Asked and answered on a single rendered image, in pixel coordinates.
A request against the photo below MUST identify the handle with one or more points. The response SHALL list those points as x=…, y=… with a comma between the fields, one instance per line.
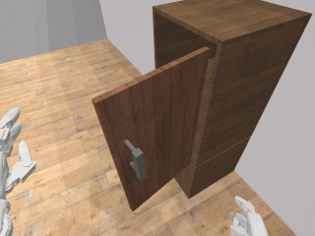
x=138, y=163

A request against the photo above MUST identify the robot right hand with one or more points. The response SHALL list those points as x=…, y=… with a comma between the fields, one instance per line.
x=251, y=225

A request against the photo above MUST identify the cupboard door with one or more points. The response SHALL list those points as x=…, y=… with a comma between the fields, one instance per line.
x=157, y=113

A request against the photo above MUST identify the robot left forearm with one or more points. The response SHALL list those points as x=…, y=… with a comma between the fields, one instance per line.
x=6, y=224

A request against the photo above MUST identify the robot left hand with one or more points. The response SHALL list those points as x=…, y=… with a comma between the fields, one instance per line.
x=22, y=169

